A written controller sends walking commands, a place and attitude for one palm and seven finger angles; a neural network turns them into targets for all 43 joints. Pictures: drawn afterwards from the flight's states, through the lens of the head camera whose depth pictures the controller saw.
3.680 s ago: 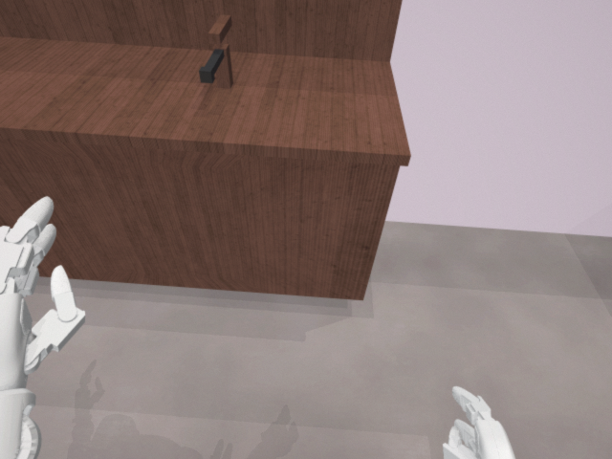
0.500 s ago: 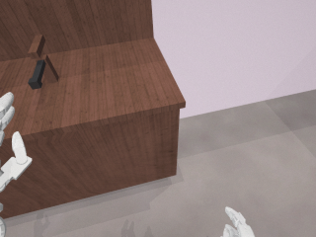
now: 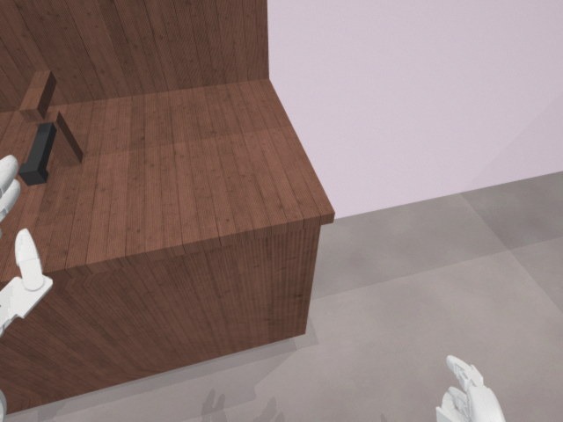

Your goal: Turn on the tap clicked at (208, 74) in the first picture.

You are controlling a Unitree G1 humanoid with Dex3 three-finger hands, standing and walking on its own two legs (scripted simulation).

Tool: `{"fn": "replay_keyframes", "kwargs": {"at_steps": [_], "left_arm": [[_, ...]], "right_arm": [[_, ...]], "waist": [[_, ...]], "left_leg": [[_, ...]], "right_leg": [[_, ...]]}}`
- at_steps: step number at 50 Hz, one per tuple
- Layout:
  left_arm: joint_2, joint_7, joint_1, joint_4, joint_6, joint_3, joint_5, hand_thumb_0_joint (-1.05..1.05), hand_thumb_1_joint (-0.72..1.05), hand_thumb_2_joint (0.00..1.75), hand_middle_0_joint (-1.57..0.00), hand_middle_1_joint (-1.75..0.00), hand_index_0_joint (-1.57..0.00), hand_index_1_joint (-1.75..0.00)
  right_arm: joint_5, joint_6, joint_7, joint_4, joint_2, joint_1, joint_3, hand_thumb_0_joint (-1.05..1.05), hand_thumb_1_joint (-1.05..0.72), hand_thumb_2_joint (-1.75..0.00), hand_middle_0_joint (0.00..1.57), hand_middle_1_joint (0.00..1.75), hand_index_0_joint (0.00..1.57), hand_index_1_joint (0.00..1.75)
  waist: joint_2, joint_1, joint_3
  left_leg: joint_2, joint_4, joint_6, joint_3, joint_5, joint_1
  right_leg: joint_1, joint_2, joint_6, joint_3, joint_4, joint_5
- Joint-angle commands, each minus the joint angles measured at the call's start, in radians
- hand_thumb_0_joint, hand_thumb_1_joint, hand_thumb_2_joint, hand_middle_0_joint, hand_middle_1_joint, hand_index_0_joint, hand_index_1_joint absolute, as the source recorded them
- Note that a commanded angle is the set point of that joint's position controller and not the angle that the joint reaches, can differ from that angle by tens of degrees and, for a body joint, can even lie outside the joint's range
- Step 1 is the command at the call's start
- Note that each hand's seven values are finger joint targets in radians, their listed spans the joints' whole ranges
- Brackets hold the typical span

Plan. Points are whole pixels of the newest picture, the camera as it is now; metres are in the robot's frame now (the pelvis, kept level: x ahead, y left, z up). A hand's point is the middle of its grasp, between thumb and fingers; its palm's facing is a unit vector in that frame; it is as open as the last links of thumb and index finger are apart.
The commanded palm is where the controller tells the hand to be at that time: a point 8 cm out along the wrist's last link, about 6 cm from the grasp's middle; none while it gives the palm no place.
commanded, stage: come to a stop and stand still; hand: left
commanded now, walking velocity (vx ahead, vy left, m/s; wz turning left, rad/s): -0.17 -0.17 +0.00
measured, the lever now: (33, 173) +0.44 +0.44 +0.09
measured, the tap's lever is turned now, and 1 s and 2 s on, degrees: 0 0 0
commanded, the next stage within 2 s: look again from close up in 1.52 s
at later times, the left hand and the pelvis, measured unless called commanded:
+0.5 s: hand (37, 279) +0.20 +0.24 +0.20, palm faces +0.46 -0.78 -0.42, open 7.4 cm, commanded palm +0.12 +0.24 +0.19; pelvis -0.05 -0.03 +0.00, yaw -3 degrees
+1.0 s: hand (53, 311) +0.18 +0.23 +0.17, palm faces +0.34 -0.87 -0.36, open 7.4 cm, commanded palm +0.13 +0.27 +0.19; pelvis -0.04 +0.00 +0.01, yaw -3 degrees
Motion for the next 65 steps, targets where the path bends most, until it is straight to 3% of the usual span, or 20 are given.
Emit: {"fn": "replay_keyframes", "kwargs": {"at_steps": [1,9,14,15,16,17,19,22,25,27,31,34,36,38,40,44,50,54,59,65], "left_arm": [[0.135,0.012,-0.171,-0.087,-0.03,0.051,-0.002,0.0,0.9,0.9,-0.2,-0.3,-0.2,-0.3],[0.132,0.012,-0.123,-0.333,-0.002,0.054,0.002,0.0,0.9,0.9,-0.2,-0.3,-0.2,-0.3],[0.121,0.017,-0.061,-0.182,0.026,0.096,-0.008,0.0,0.9,0.9,-0.2,-0.3,-0.2,-0.3],[0.893,-0.029,-1.058,-0.248,-0.061,0.631,0.102,0.0,0.9,0.9,-0.2,-0.3,-0.2,-0.3],[0.621,-0.068,-0.889,0.1,-0.006,0.458,0.038,0.0,0.9,0.9,-0.2,-0.3,-0.2,-0.3],[0.335,-0.078,-0.623,0.168,0.02,0.218,-0.002,0.0,0.9,0.9,-0.2,-0.3,-0.2,-0.3],[0.175,-0.117,-0.354,0.302,0.061,0.11,-0.02,0.0,0.9,0.9,-0.2,-0.3,-0.2,-0.3],[0.025,-0.135,-0.196,0.094,0.068,-0.067,-0.027,0.0,0.9,0.9,-0.2,-0.3,-0.2,-0.3],[0.106,-0.113,-0.153,-0.009,0.075,-0.04,-0.007,0.0,0.9,0.9,-0.2,-0.3,-0.2,-0.3],[0.204,-0.075,-0.192,-0.093,0.064,0.063,-0.002,0.0,0.9,0.9,-0.2,-0.3,-0.2,-0.3],[0.321,-0.01,-0.3,-0.254,0.015,0.198,-0.001,0.0,0.9,0.9,-0.2,-0.3,-0.2,-0.3],[0.238,0.006,-0.301,-0.235,-0.001,0.147,-0.005,0.0,0.9,0.9,-0.2,-0.3,-0.2,-0.3],[0.261,-0.01,-0.304,-0.233,-0.019,0.176,-0.001,0.0,0.9,0.9,-0.2,-0.3,-0.2,-0.3],[0.186,-0.022,-0.303,-0.204,-0.037,0.12,0.017,0.0,0.9,0.9,-0.2,-0.3,-0.2,-0.3],[0.124,-0.032,-0.222,-0.147,-0.034,0.063,0.015,0.0,0.9,0.9,-0.2,-0.3,-0.2,-0.3],[0.071,-0.049,-0.139,-0.026,0.0,0.0,0.004,0.0,0.9,0.9,-0.2,-0.3,-0.2,-0.3],[0.132,-0.04,-0.26,-0.035,0.002,0.052,0.006,0.0,0.9,0.9,-0.2,-0.3,-0.2,-0.3],[0.145,-0.036,-0.325,-0.17,-0.01,0.047,0.014,0.0,0.9,0.9,-0.2,-0.3,-0.2,-0.3],[0.136,-0.028,-0.232,-0.205,-0.001,0.045,0.001,0.0,0.9,0.9,-0.2,-0.3,-0.2,-0.3],[0.115,-0.031,-0.098,-0.102,0.027,0.061,-0.017,0.0,0.9,0.9,-0.2,-0.3,-0.2,-0.3]], "right_arm": [[0.011,-0.046,0.003,-0.146,-0.067,-0.061,-0.005,0.0,-0.9,-0.9,0.2,0.3,0.2,0.3],[-0.021,-0.113,0.034,-0.133,-0.053,-0.082,0.023,0.0,-0.9,-0.9,0.2,0.3,0.2,0.3],[-0.005,-0.096,0.03,-0.128,-0.039,-0.074,0.028,0.0,-0.9,-0.9,0.2,0.3,0.2,0.3],[-0.085,-0.14,0.009,-0.072,-0.101,0.004,-0.028,0.0,-0.9,-0.9,0.2,0.3,0.2,0.3],[-0.027,-0.113,-0.003,-0.024,-0.013,-0.024,0.005,0.0,-0.9,-0.9,0.2,0.3,0.2,0.3],[-0.005,-0.129,0.005,-0.073,-0.018,-0.047,0.009,0.0,-0.9,-0.9,0.2,0.3,0.2,0.3],[0.02,-0.145,0.017,-0.1,-0.072,-0.031,-0.006,0.0,-0.9,-0.9,0.2,0.3,0.2,0.3],[0.042,-0.131,0.064,-0.148,-0.052,-0.063,0.02,0.0,-0.9,-0.9,0.2,0.3,0.2,0.3],[0.043,-0.12,0.052,-0.175,-0.048,-0.078,0.021,0.0,-0.9,-0.9,0.2,0.3,0.2,0.3],[0.026,-0.129,0.033,-0.172,-0.055,-0.103,0.023,0.0,-0.9,-0.9,0.2,0.3,0.2,0.3],[0.003,-0.146,0.001,-0.149,-0.058,-0.107,0.031,0.0,-0.9,-0.9,0.2,0.3,0.2,0.3],[0.007,-0.152,0.007,-0.15,-0.094,-0.082,0.016,0.0,-0.9,-0.9,0.2,0.3,0.2,0.3],[0.002,-0.158,0.016,-0.154,-0.071,-0.094,0.019,0.0,-0.9,-0.9,0.2,0.3,0.2,0.3],[-0.002,-0.173,0.03,-0.151,-0.069,-0.087,0.023,0.0,-0.9,-0.9,0.2,0.3,0.2,0.3],[0.001,-0.178,0.046,-0.147,-0.075,-0.067,0.014,0.0,-0.9,-0.9,0.2,0.3,0.2,0.3],[-0.002,-0.166,0.042,-0.123,-0.08,-0.047,0.021,0.0,-0.9,-0.9,0.2,0.3,0.2,0.3],[-0.009,-0.135,0.015,-0.117,-0.062,-0.083,0.039,0.0,-0.9,-0.9,0.2,0.3,0.2,0.3],[-0.017,-0.143,0.011,-0.137,-0.049,-0.107,0.054,0.0,-0.9,-0.9,0.2,0.3,0.2,0.3],[-0.017,-0.149,0.022,-0.137,-0.048,-0.099,0.047,0.0,-0.9,-0.9,0.2,0.3,0.2,0.3],[-0.003,-0.099,0.023,-0.137,-0.059,-0.09,0.034,0.0,-0.9,-0.9,0.2,0.3,0.2,0.3]], "waist": [[0.136,0.005,-0.159],[0.315,-0.005,-0.145],[0.187,-0.009,-0.152],[-0.103,0.065,-0.008],[-0.126,0.007,-0.097],[-0.196,0.007,-0.114],[-0.107,0.04,-0.122],[-0.026,0.032,-0.169],[-0.236,0.037,-0.038],[-0.226,0.036,-0.025],[-0.018,0.012,-0.021],[0.312,0.027,-0.062],[0.383,0.034,-0.105],[0.316,0.029,-0.085],[0.141,0.024,-0.129],[-0.044,0.011,-0.033],[0.016,0.01,-0.079],[0.148,0.022,-0.128],[0.095,0.026,-0.24],[0.071,0.016,-0.241]], "left_leg": [[0.331,-0.15,0.168,-0.382,0.573,0.274],[0.255,-0.248,0.092,-0.223,-0.01,0.041],[0.18,-0.163,0.034,-0.132,-0.177,-0.001],[0.124,0.114,0.019,-0.042,-0.049,-0.182],[0.02,0.146,-0.002,-0.031,-0.083,0.009],[-0.022,0.099,-0.009,-0.078,-0.12,0.062],[0.001,-0.006,0.02,-0.058,-0.02,0.145],[0.023,-0.021,0.045,-0.099,-0.05,0.181],[-0.069,0.123,0.019,-0.076,-0.219,0.076],[-0.09,0.214,0.006,-0.086,-0.201,0.035],[-0.059,-0.023,0.012,-0.12,-0.174,0.122],[0.091,-0.243,0.08,-0.312,-0.112,0.079],[0.118,-0.289,0.096,-0.321,-0.353,-0.055],[0.084,-0.248,0.095,-0.298,-0.36,-0.111],[0.029,-0.138,0.067,-0.237,-0.239,-0.049],[-0.024,-0.131,0.023,-0.227,-0.353,0.009],[0.017,-0.235,0.032,-0.276,-0.258,0.028],[0.039,-0.281,0.036,-0.301,-0.224,0.041],[0.004,-0.119,-0.001,-0.225,0.252,0.184],[0.005,-0.081,-0.039,-0.21,0.432,0.193]], "right_leg": [[-0.221,0.031,0.031,0.119,0.291,-0.225],[-0.046,0.047,0.032,0.073,0.109,-0.037],[0.07,0.062,0.032,0.035,-0.173,0.088],[-0.032,-0.076,-0.031,0.298,-0.306,0.351],[-0.038,-0.149,-0.098,0.315,-0.329,0.556],[-0.071,-0.157,-0.079,0.356,-0.28,0.654],[-0.061,-0.081,0.034,0.262,-0.218,0.538],[-0.066,-0.042,0.081,0.214,-0.264,0.225],[-0.203,-0.1,0.039,0.309,-0.467,-0.245],[-0.22,-0.143,-0.062,0.313,-0.439,-0.209],[-0.211,-0.115,-0.075,0.289,-0.362,-0.112],[-0.056,0.077,-0.008,0.176,-0.104,0.09],[0.06,0.073,0.01,0.145,-0.047,0.058],[0.135,0.069,0.002,0.14,-0.113,0.131],[0.14,0.043,0.007,0.178,-0.214,0.178],[-0.102,0.015,-0.016,0.24,-0.372,-0.142],[-0.003,0.058,0.007,0.181,-0.295,0.089],[0.08,0.065,0.001,0.164,-0.234,0.201],[0.115,0.034,-0.011,0.158,-0.23,0.455],[0.107,0.029,-0.014,0.141,-0.212,0.544]]}}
